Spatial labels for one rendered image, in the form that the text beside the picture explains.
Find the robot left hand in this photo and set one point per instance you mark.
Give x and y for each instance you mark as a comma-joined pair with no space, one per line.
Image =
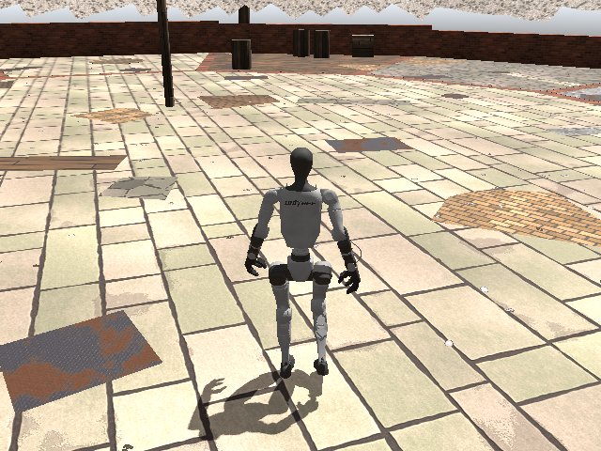
258,263

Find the left robot foot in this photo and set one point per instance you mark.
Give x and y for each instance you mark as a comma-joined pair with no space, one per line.
286,369

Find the left robot forearm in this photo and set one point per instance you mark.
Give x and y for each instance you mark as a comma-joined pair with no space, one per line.
255,246

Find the robot right thigh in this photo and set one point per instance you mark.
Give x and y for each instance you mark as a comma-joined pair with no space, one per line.
321,279

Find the right robot forearm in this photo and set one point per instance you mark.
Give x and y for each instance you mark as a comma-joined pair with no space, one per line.
347,253

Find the robot right hand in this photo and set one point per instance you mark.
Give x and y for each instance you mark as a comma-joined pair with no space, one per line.
355,279

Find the robot left upper arm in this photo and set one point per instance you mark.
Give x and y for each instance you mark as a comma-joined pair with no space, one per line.
271,197

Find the robot right upper arm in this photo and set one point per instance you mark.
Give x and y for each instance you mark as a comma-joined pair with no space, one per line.
330,198

